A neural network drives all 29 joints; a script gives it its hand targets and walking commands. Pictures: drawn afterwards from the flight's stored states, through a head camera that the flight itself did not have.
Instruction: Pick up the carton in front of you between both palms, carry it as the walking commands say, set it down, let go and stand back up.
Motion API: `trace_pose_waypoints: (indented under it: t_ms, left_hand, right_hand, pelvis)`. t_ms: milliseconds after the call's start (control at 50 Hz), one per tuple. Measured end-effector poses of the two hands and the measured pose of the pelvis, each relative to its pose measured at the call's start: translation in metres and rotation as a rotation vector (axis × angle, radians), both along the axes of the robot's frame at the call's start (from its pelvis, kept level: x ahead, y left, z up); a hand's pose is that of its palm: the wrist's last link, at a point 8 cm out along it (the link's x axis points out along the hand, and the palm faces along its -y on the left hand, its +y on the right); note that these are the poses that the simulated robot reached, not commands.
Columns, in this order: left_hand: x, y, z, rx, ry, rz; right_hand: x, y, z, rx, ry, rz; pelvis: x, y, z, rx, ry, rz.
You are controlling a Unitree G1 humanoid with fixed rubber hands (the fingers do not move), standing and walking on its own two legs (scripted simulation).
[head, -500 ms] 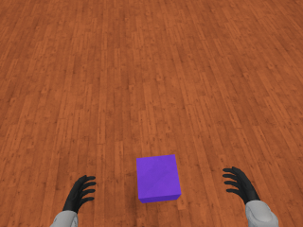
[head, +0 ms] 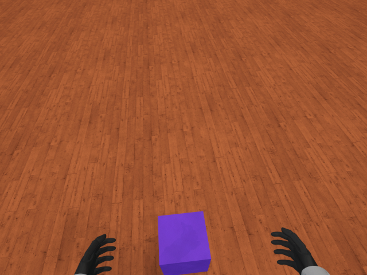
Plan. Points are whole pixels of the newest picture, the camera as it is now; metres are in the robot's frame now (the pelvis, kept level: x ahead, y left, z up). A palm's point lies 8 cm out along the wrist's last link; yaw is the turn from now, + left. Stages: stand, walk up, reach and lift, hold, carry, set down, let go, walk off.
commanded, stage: let go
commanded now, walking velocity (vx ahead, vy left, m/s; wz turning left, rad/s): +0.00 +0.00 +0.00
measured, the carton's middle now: (183, 244) +0.37 +0.03 -0.65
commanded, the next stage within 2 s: stand in 0.08 s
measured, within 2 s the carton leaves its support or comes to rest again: neither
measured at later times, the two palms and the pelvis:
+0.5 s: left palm out of the picture +0.14 +0.31 -0.10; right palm out of the picture +0.13 -0.27 -0.08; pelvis +0.01 +0.02 +0.00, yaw -1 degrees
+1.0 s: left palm out of the picture +0.10 +0.33 -0.10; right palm out of the picture +0.11 -0.27 -0.09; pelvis +0.00 +0.03 +0.00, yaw +0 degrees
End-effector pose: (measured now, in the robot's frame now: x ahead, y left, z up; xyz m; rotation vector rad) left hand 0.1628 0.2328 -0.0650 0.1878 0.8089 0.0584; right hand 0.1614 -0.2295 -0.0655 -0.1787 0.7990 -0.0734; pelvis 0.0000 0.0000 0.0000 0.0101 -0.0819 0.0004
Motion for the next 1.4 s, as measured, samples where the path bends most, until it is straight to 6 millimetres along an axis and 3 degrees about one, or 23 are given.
trace_pose_waypoints:
  t_ms: [80,260,360,760,1080,1400]
  left_hand:
    - [-0.002,0.007,0.001,0.041,-0.004,0.027]
    - [-0.020,0.059,-0.019,0.160,0.056,0.055]
    - [-0.026,0.072,-0.026,0.172,0.096,0.059]
    - [-0.042,0.087,-0.037,0.174,0.186,0.066]
    - [-0.069,0.093,-0.039,0.182,0.246,0.091]
    - [-0.083,0.094,-0.036,0.196,0.276,0.110]
  right_hand:
    - [-0.008,-0.001,-0.005,-0.031,0.007,-0.007]
    - [-0.033,-0.043,-0.017,-0.190,0.120,-0.063]
    - [-0.034,-0.050,-0.015,-0.223,0.143,-0.084]
    - [-0.039,-0.033,-0.022,-0.212,0.198,-0.083]
    - [-0.057,-0.044,-0.024,-0.223,0.255,-0.087]
    - [-0.067,-0.055,-0.028,-0.225,0.293,-0.080]
  pelvis:
    - [0.000,0.003,-0.001,-0.004,0.001,0.003]
    - [0.004,0.011,-0.005,-0.019,0.056,-0.014]
    - [0.008,0.017,-0.004,-0.021,0.064,-0.017]
    - [0.010,0.031,0.001,-0.018,0.049,-0.018]
    - [0.001,0.029,0.004,-0.019,0.035,-0.004]
    - [-0.006,0.023,0.005,-0.020,0.032,0.009]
